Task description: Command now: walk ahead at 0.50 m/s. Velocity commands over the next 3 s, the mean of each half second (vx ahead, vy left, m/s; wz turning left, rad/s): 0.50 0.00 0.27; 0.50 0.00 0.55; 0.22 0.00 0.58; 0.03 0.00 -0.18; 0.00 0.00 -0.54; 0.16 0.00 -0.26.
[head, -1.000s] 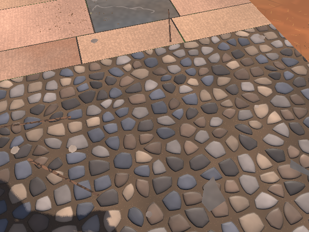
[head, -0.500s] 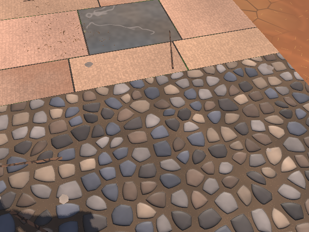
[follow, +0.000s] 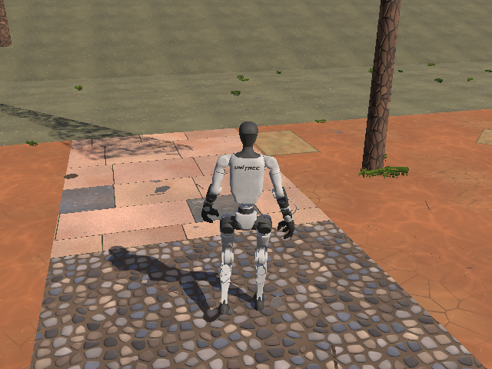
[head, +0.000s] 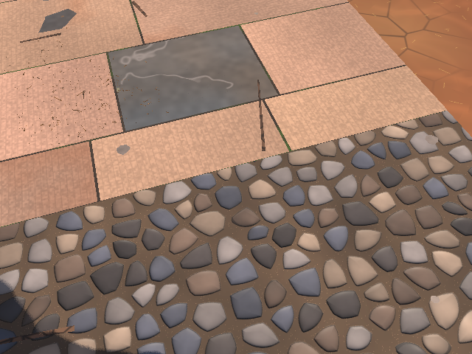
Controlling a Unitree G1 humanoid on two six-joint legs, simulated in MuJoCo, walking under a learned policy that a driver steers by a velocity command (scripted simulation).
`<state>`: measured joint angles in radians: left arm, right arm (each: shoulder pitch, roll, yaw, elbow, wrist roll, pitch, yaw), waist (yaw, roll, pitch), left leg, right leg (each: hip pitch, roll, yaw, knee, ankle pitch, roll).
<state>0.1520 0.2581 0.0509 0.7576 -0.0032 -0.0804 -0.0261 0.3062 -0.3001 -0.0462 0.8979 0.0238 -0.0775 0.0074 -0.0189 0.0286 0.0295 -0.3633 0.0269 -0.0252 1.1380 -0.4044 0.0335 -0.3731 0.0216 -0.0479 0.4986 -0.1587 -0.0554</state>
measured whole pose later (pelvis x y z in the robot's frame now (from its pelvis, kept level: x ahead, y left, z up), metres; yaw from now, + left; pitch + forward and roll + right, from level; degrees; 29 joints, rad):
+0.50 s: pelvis +0.28 +0.06 -0.01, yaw +11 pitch +2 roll -1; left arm 0.28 0.28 0.05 0.89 -0.01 -0.07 0.01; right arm 0.11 -0.28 -0.07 0.74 0.02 -0.06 0.04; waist 0.02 0.00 0.05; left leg -0.49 -0.05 0.03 0.61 -0.17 0.09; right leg -0.17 -0.02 -0.04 1.01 -0.48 0.01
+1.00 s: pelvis +0.56 +0.09 -0.01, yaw +28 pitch +2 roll -1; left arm 0.09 0.27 0.05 0.72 0.00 -0.12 -0.01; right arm 0.36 -0.30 -0.07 0.75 0.03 -0.03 -0.02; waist -0.04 0.03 0.01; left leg -0.31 -0.07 -0.15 1.07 -0.48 0.03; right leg -0.41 0.03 0.00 0.53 -0.16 -0.02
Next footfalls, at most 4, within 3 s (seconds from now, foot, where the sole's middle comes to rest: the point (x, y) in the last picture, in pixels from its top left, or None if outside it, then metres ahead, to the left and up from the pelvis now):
0.44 left None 0.39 0.16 -0.77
0.92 right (238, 271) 0.72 0.04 -0.77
1.38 left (136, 268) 0.74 0.35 -0.77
1.74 right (203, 229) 0.87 0.15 -0.77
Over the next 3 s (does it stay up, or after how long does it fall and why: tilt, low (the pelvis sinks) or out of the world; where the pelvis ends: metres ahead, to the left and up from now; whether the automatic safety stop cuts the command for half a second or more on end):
stays up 0.83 0.20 0.01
